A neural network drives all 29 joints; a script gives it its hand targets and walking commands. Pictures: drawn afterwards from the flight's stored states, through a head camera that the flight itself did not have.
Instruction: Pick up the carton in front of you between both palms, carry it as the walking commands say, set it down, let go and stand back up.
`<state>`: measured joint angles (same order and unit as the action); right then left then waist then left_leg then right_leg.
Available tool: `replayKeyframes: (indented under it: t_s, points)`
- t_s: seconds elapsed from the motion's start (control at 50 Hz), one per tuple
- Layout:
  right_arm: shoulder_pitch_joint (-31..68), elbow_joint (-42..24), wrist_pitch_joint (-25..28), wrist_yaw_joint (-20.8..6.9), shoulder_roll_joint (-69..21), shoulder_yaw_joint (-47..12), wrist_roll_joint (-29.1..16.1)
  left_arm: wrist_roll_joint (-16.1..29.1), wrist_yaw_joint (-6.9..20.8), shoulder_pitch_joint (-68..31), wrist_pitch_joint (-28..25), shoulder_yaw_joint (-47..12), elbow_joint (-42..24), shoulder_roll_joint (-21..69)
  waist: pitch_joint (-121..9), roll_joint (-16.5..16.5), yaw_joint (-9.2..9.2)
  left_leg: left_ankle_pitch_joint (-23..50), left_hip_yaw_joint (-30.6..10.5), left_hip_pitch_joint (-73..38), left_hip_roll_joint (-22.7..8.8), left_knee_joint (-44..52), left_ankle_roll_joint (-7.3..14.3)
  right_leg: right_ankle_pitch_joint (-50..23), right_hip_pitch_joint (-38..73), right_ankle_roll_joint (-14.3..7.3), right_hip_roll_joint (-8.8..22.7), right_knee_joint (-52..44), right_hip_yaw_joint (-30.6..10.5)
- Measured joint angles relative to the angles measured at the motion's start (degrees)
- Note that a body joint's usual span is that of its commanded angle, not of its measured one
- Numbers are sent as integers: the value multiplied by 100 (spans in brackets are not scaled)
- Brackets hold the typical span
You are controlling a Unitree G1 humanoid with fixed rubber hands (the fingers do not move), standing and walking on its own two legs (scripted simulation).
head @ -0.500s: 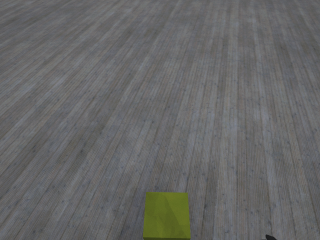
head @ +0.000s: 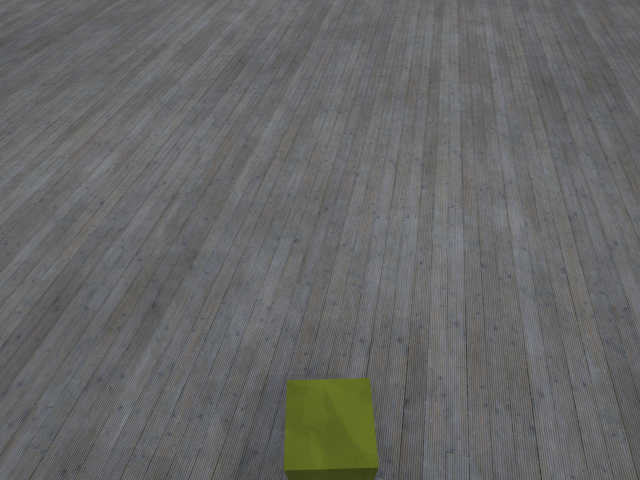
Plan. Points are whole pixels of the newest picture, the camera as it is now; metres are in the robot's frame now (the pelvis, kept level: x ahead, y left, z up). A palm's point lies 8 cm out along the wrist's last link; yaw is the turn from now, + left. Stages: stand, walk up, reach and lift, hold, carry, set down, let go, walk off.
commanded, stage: stand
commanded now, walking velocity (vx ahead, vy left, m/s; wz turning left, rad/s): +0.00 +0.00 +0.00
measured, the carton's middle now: (330, 434) +0.33 +0.00 -0.62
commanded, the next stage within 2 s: none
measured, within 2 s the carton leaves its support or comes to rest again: neither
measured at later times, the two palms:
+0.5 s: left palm out of the picture +0.07 +0.26 -0.10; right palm out of the picture -0.03 -0.26 -0.12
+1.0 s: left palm out of the picture +0.03 +0.25 -0.12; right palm out of the picture -0.08 -0.23 -0.13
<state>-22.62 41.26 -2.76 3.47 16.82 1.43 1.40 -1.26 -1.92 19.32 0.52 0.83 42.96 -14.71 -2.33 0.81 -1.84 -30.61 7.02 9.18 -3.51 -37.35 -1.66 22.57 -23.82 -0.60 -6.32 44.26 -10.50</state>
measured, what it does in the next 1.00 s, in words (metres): stands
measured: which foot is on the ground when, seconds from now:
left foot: down 0.00-1.00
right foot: down 0.00-1.00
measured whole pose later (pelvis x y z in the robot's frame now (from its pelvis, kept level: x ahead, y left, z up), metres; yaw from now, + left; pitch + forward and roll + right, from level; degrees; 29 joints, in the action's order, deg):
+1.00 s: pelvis -0.02 +0.01 +0.01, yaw -4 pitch +0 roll +0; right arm -23.6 56.9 -2.4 2.9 12.6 1.2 1.4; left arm -0.8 -2.9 17.8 1.2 0.2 52.5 -11.0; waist 1.0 1.1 -1.3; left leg -27.6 9.2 4.4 -2.4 -32.4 -0.3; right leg 18.0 -20.3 -0.1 -4.9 38.8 -9.2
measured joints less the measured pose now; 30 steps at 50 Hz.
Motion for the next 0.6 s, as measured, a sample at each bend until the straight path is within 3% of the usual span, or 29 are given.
replayKeyframes:
  t_s: [0.42, 0.6]
  points:
    - [-59, 616, 33, -65, -103, 11, 42, 35, -52, -88, 31, -49, 78, 93, 134, -51, -10, 254, 140, -179, 103, 330, 78, -274, 109, 83, 77, -278, -134]
    - [-57, 871, -5, -50, -178, 12, 25, 37, -28, -104, 30, -31, 177, 138, 213, 24, -23, 168, 180, -229, 20, 207, 55, -260, 150, 17, 81, -235, 57]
